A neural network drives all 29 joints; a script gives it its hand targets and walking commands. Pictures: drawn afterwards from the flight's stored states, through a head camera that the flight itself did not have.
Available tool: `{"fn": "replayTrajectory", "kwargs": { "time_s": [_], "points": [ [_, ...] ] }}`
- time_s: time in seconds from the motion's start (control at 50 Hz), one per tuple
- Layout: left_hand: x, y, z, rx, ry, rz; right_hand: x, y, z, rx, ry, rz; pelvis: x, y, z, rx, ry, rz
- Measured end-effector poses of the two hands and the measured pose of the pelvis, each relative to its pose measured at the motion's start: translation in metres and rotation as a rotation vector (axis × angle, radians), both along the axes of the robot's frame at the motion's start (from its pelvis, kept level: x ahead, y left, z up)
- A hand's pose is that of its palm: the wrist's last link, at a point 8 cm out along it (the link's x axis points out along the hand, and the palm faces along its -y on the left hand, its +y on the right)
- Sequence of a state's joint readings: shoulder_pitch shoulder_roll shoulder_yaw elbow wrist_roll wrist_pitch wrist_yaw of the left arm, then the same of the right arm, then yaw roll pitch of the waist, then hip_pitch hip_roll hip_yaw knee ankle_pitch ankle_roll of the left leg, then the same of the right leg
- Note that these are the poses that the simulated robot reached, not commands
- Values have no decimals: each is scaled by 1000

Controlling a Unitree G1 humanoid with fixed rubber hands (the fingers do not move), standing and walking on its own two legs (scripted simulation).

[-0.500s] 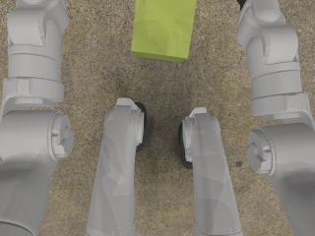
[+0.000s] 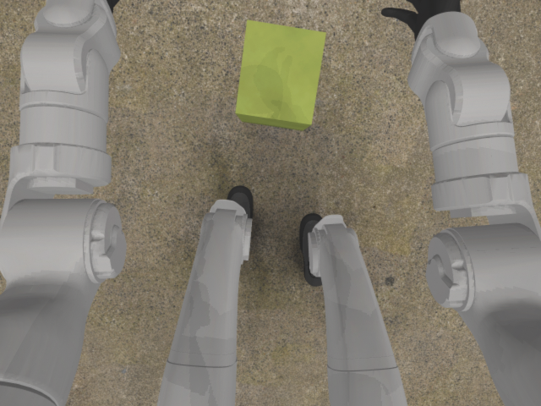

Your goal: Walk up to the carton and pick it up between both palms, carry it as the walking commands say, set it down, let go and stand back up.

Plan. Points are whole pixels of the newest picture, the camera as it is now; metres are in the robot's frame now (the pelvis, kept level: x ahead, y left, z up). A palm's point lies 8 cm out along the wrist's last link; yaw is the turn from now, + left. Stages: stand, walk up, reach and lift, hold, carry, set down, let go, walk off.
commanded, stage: let go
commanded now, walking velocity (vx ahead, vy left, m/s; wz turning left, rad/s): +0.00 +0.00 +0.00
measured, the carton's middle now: (278, 82) +0.55 +0.03 -0.53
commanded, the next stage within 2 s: stand in 1.34 s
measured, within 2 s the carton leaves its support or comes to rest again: neither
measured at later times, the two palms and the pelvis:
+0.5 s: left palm (50, 169) +0.36 +0.23 -0.02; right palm (531, 176) +0.38 -0.19 -0.02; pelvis +0.04 -0.01 +0.07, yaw +1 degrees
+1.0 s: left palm out of the picture +0.24 +0.25 +0.06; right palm out of the picture +0.28 -0.23 +0.07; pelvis +0.11 -0.01 +0.14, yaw +1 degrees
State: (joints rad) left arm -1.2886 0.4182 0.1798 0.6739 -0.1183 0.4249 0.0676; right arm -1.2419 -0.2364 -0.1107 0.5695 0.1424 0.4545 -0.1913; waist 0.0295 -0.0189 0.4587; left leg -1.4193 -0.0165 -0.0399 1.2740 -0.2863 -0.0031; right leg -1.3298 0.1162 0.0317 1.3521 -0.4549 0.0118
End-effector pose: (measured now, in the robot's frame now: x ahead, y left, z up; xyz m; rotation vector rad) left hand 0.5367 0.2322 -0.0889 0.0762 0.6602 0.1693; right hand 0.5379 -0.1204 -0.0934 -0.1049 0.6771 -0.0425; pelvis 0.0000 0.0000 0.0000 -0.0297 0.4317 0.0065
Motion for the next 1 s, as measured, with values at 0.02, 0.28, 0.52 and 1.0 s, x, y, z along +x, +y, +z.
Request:
{"fn": "replayTrajectory", "kwargs": {
  "time_s": [0.02,0.28,0.52,1.0],
  "points": [
    [-1,1,0,7,11,-3,0,-1,2,-7,2,2,1,0,3,0,9,1],
    [-72,2,-3,98,102,-113,-71,-34,-9,-62,120,9,27,-4,42,14,-74,12],
    [-187,4,79,74,164,-76,-162,-74,85,-37,124,-22,47,-10,75,26,-180,19],
    [-292,15,151,51,255,-66,-260,-106,163,-15,155,-58,115,-6,141,51,-349,4]
  ]
}}
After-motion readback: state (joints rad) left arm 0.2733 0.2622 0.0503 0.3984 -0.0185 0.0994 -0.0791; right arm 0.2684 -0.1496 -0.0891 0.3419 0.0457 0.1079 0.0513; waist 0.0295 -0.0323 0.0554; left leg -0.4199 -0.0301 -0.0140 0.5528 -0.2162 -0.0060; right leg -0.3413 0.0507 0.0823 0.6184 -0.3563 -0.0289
